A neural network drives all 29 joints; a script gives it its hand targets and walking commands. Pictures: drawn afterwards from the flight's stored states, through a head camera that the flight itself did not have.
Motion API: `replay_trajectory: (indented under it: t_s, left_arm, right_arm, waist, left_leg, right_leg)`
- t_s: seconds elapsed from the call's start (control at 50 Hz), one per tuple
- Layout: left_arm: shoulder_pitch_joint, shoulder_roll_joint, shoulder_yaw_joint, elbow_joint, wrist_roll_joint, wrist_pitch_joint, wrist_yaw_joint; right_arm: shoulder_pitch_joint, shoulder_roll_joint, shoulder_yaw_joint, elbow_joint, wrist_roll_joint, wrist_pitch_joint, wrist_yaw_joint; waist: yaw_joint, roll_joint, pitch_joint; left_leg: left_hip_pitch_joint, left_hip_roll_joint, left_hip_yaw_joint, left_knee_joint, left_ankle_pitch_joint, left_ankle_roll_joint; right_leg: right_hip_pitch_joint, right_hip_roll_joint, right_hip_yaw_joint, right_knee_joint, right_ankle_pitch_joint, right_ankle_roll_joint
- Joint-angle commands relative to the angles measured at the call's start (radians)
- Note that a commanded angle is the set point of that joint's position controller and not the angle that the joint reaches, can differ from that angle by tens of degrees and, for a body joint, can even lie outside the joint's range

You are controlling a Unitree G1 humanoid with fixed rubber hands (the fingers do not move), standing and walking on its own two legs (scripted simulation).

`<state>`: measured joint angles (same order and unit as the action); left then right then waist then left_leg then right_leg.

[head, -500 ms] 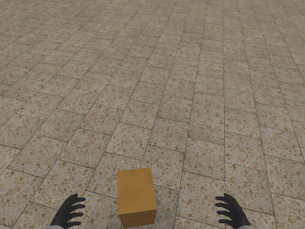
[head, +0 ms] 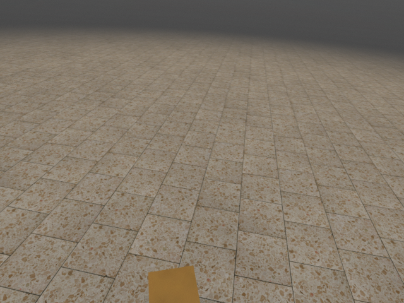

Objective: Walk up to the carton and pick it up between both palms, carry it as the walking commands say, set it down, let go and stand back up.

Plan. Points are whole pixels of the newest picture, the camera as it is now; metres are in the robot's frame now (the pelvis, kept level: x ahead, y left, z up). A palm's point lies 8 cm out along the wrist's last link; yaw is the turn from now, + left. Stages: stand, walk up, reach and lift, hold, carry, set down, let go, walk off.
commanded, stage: stand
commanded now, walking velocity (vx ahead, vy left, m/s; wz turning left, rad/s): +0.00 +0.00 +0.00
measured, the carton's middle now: out of the picture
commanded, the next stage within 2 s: none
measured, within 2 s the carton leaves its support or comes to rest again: neither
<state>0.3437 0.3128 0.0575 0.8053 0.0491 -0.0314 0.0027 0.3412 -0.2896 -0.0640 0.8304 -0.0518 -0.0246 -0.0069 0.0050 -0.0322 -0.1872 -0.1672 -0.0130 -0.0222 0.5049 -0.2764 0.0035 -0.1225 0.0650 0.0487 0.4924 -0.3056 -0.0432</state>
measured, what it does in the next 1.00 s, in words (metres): shifts its weight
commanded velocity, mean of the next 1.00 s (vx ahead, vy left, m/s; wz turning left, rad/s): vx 0.00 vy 0.00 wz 0.00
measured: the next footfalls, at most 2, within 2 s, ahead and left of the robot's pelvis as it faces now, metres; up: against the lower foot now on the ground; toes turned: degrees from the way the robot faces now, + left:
none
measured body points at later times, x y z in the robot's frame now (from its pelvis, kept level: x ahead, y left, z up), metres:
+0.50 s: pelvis -0.05 +0.01 +0.00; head -0.11 +0.02 +0.44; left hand +0.00 +0.30 -0.13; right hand -0.03 -0.28 -0.13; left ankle +0.00 +0.12 -0.74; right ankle -0.02 -0.10 -0.74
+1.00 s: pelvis -0.05 +0.02 +0.00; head -0.10 +0.03 +0.45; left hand +0.00 +0.31 -0.14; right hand +0.00 -0.27 -0.13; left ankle +0.00 +0.12 -0.74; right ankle -0.02 -0.10 -0.74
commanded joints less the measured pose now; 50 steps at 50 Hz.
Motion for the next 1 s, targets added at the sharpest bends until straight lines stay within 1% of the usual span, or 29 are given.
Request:
replay_trajectory:
  t_s: [0.0,0.04,0.1,0.16,0.18,0.2,0.22,0.24,0.34,0.36,0.38,0.4,0.46,0.5,0.52,0.54,0.58,0.6,0.68,0.78,0.8,0.82,0.86,0.88,0.9,0.92,0.94,0.96,0.98]
  left_arm:
    - [-0.108,0.191,0.044,-0.089,-0.005,-0.037,0.005]
    - [-0.107,0.203,0.045,-0.079,-0.006,-0.045,0.001]
    - [-0.074,0.189,0.034,-0.043,-0.008,-0.039,-0.001]
    - [-0.076,0.189,0.027,-0.033,-0.007,-0.040,0.001]
    - [-0.079,0.193,0.025,-0.020,-0.004,-0.036,-0.002]
    - [-0.071,0.200,0.026,-0.015,-0.004,-0.035,-0.001]
    - [-0.079,0.187,0.021,-0.011,-0.007,-0.032,-0.001]
    - [-0.074,0.189,0.018,0.001,-0.008,-0.031,0.002]
    - [-0.076,0.203,0.015,0.029,-0.013,-0.038,0.004]
    - [-0.066,0.188,0.011,0.038,-0.012,-0.032,0.003]
    - [-0.050,0.198,0.010,0.048,-0.009,-0.034,0.003]
    - [-0.069,0.188,0.005,0.048,-0.012,-0.032,0.001]
    - [-0.069,0.203,0.007,0.062,-0.012,-0.033,0.001]
    - [-0.038,0.215,0.008,0.081,-0.017,-0.036,0.006]
    - [-0.059,0.196,-0.003,0.094,-0.012,-0.030,0.005]
    - [-0.052,0.194,-0.003,0.092,-0.014,-0.029,0.005]
    - [-0.076,0.215,0.000,0.095,-0.015,-0.028,0.005]
    - [-0.066,0.216,0.002,0.102,-0.014,-0.028,0.006]
    - [-0.076,0.216,-0.002,0.120,-0.024,-0.029,0.005]
    - [-0.081,0.213,-0.009,0.151,-0.020,-0.024,0.008]
    - [-0.079,0.204,-0.014,0.152,-0.018,-0.021,0.009]
    - [-0.086,0.200,-0.016,0.154,-0.024,-0.022,0.006]
    - [-0.078,0.200,-0.017,0.159,-0.024,-0.021,0.004]
    - [-0.091,0.197,-0.025,0.168,-0.022,-0.022,0.007]
    - [-0.092,0.208,-0.018,0.165,-0.022,-0.026,0.005]
    - [-0.093,0.207,-0.019,0.168,-0.024,-0.025,0.007]
    - [-0.099,0.199,-0.024,0.170,-0.029,-0.025,0.006]
    - [-0.109,0.206,-0.024,0.174,-0.023,-0.024,0.006]
    - [-0.103,0.218,-0.018,0.180,-0.026,-0.025,0.009]
  right_arm:
    - [-0.112,-0.203,-0.044,-0.085,0.001,-0.036,-0.008]
    - [-0.109,-0.214,-0.042,-0.069,0.000,-0.037,-0.006]
    - [-0.089,-0.224,-0.039,-0.033,-0.001,-0.032,-0.006]
    - [-0.091,-0.199,-0.024,-0.003,0.007,-0.032,0.003]
    - [-0.068,-0.190,-0.021,0.007,0.010,-0.036,0.004]
    - [-0.081,-0.223,-0.029,0.013,0.006,-0.035,0.004]
    - [-0.063,-0.216,-0.023,0.024,0.004,-0.033,0.002]
    - [-0.065,-0.221,-0.028,0.026,0.002,-0.033,0.001]
    - [-0.076,-0.211,-0.013,0.067,0.011,-0.032,-0.002]
    - [-0.069,-0.209,-0.011,0.074,0.015,-0.033,0.000]
    - [-0.053,-0.224,-0.012,0.087,0.018,-0.028,-0.001]
    - [-0.055,-0.203,-0.006,0.096,0.016,-0.026,0.000]
    - [-0.048,-0.227,-0.011,0.106,0.018,-0.024,-0.003]
    - [-0.076,-0.245,-0.011,0.108,0.017,-0.024,-0.005]
    - [-0.070,-0.221,-0.005,0.121,0.019,-0.023,-0.006]
    - [-0.078,-0.239,-0.008,0.124,0.023,-0.025,-0.002]
    - [-0.096,-0.245,-0.011,0.127,0.026,-0.027,0.000]
    - [-0.091,-0.240,-0.007,0.127,0.025,-0.026,0.002]
    - [-0.100,-0.243,0.000,0.151,0.029,-0.025,-0.001]
    - [-0.137,-0.239,0.002,0.157,0.030,-0.021,-0.002]
    - [-0.138,-0.223,0.008,0.162,0.030,-0.022,0.000]
    - [-0.120,-0.209,0.014,0.173,0.027,-0.021,-0.002]
    - [-0.140,-0.238,0.008,0.169,0.032,-0.025,-0.003]
    - [-0.152,-0.240,0.010,0.170,0.034,-0.027,-0.003]
    - [-0.167,-0.254,0.007,0.171,0.037,-0.026,-0.004]
    - [-0.164,-0.255,0.006,0.177,0.039,-0.024,-0.001]
    - [-0.182,-0.250,0.008,0.175,0.035,-0.023,-0.002]
    - [-0.177,-0.237,0.012,0.173,0.042,-0.025,0.000]
    - [-0.174,-0.246,0.012,0.183,0.041,-0.025,0.002]
  waist:
    - [0.000,0.013,0.252]
    - [-0.003,0.036,0.259]
    - [0.001,0.057,0.236]
    - [0.010,0.014,0.264]
    - [-0.006,0.002,0.254]
    - [0.002,0.014,0.275]
    - [-0.004,0.027,0.276]
    - [-0.005,0.011,0.252]
    - [0.008,0.064,0.298]
    - [0.003,0.060,0.285]
    - [0.005,0.011,0.293]
    - [-0.002,0.040,0.310]
    - [-0.006,0.020,0.276]
    - [0.010,0.022,0.285]
    - [-0.005,0.043,0.310]
    - [0.000,0.007,0.299]
    - [-0.008,0.006,0.278]
    - [-0.002,0.035,0.302]
    - [-0.001,0.031,0.259]
    - [0.003,0.053,0.283]
    - [-0.006,0.048,0.289]
    - [0.003,0.037,0.278]
    - [-0.003,0.065,0.258]
    - [-0.009,0.065,0.258]
    - [0.004,0.021,0.231]
    - [0.001,0.040,0.243]
    - [0.006,0.034,0.242]
    - [-0.008,0.023,0.236]
    - [0.004,0.030,0.247]
  left_leg:
    - [-0.109,0.093,-0.116,-0.143,0.017,0.037]
    - [-0.113,0.084,-0.112,-0.136,-0.036,0.038]
    - [-0.130,0.099,-0.137,-0.162,-0.118,0.046]
    - [-0.140,0.090,-0.124,-0.146,-0.136,0.046]
    - [-0.130,0.090,-0.132,-0.141,-0.149,0.048]
    - [-0.141,0.093,-0.137,-0.149,-0.160,0.050]
    - [-0.136,0.091,-0.135,-0.139,-0.156,0.053]
    - [-0.123,0.098,-0.141,-0.140,-0.139,0.054]
    - [-0.157,0.114,-0.166,-0.176,-0.175,0.063]
    - [-0.163,0.107,-0.162,-0.173,-0.210,0.060]
    - [-0.179,0.110,-0.168,-0.167,-0.199,0.064]
    - [-0.167,0.106,-0.155,-0.163,-0.203,0.063]
    - [-0.138,0.104,-0.158,-0.171,-0.191,0.054]
    - [-0.147,0.107,-0.158,-0.162,-0.173,0.056]
    - [-0.148,0.102,-0.152,-0.171,-0.184,0.056]
    - [-0.138,0.099,-0.148,-0.161,-0.176,0.052]
    - [-0.118,0.106,-0.155,-0.166,-0.173,0.051]
    - [-0.133,0.101,-0.155,-0.172,-0.172,0.049]
    - [-0.120,0.121,-0.177,-0.196,-0.179,0.055]
    - [-0.130,0.113,-0.167,-0.207,-0.191,0.051]
    - [-0.130,0.116,-0.170,-0.211,-0.182,0.053]
    - [-0.117,0.115,-0.166,-0.200,-0.172,0.050]
    - [-0.085,0.124,-0.177,-0.219,-0.162,0.051]
    - [-0.089,0.126,-0.177,-0.221,-0.125,0.055]
    - [-0.077,0.123,-0.171,-0.206,-0.110,0.050]
    - [-0.076,0.119,-0.162,-0.200,-0.115,0.047]
    - [-0.085,0.120,-0.161,-0.205,-0.107,0.049]
    - [-0.068,0.120,-0.168,-0.208,-0.101,0.044]
    - [-0.088,0.112,-0.156,-0.203,-0.103,0.043]
  right_leg:
    - [-0.167,-0.117,0.143,-0.149,0.024,-0.001]
    - [-0.194,-0.122,0.163,-0.170,-0.053,-0.006]
    - [-0.167,-0.113,0.154,-0.135,-0.056,-0.014]
    - [-0.217,-0.121,0.186,-0.169,-0.152,-0.016]
    - [-0.221,-0.116,0.177,-0.168,-0.159,-0.018]
    - [-0.237,-0.121,0.184,-0.170,-0.170,-0.021]
    - [-0.232,-0.123,0.196,-0.173,-0.167,-0.020]
    - [-0.225,-0.120,0.182,-0.161,-0.148,-0.019]
    - [-0.228,-0.117,0.180,-0.130,-0.100,-0.023]
    - [-0.220,-0.111,0.175,-0.136,-0.121,-0.019]
    - [-0.209,-0.114,0.183,-0.145,-0.139,-0.027]
    - [-0.234,-0.117,0.188,-0.149,-0.150,-0.022]
    - [-0.229,-0.114,0.180,-0.144,-0.152,-0.017]
    - [-0.216,-0.120,0.178,-0.146,-0.135,-0.017]
    - [-0.237,-0.121,0.188,-0.152,-0.141,-0.013]
    - [-0.247,-0.117,0.190,-0.160,-0.165,-0.016]
    - [-0.246,-0.116,0.184,-0.159,-0.155,-0.015]
    - [-0.245,-0.112,0.181,-0.146,-0.131,-0.012]
    - [-0.195,-0.115,0.170,-0.133,-0.079,-0.005]
    - [-0.202,-0.122,0.167,-0.144,-0.083,0.000]
    - [-0.201,-0.119,0.164,-0.147,-0.084,0.000]
    - [-0.204,-0.124,0.169,-0.152,-0.083,-0.002]
    - [-0.200,-0.116,0.157,-0.138,-0.040,-0.002]
    - [-0.180,-0.122,0.159,-0.139,-0.015,-0.002]
    - [-0.163,-0.119,0.153,-0.140,-0.012,-0.001]
    - [-0.179,-0.121,0.162,-0.146,-0.007,0.000]
    - [-0.170,-0.127,0.159,-0.149,-0.010,0.003]
    - [-0.179,-0.126,0.160,-0.157,-0.018,0.004]
    - [-0.165,-0.127,0.153,-0.154,-0.004,0.009]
